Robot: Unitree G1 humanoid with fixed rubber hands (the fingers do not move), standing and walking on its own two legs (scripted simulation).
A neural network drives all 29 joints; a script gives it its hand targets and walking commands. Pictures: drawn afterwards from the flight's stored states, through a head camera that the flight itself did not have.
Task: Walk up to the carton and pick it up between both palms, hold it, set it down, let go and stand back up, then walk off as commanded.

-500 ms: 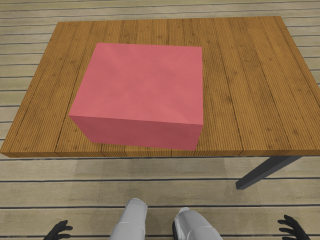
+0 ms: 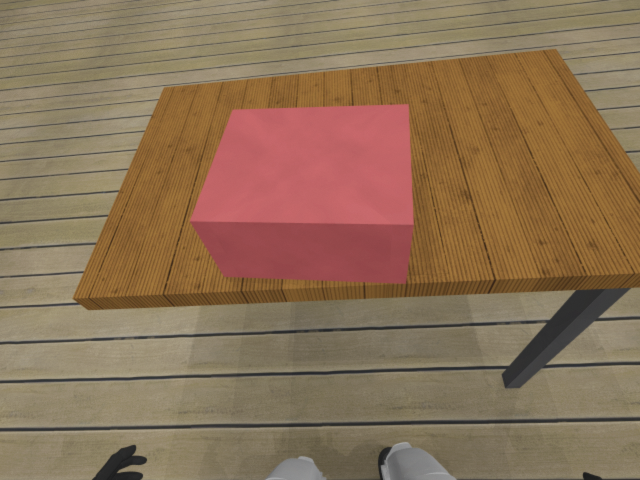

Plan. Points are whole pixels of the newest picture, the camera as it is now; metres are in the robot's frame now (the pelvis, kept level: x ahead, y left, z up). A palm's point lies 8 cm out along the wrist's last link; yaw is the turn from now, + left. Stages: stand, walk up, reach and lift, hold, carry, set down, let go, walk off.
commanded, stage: walk up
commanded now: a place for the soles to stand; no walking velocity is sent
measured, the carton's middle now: (314, 192) +0.51 +0.04 +0.03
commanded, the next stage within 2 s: none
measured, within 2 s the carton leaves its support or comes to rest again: neither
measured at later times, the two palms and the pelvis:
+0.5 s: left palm out of the picture +0.03 +0.36 -0.11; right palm out of the picture +0.01 -0.26 -0.09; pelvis -0.05 +0.05 +0.00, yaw -1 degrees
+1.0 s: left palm out of the picture +0.04 +0.35 -0.09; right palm out of the picture +0.03 -0.28 -0.09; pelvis -0.03 +0.04 +0.01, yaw -2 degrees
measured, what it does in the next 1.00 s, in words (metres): steps on the spot: left foot, then right foot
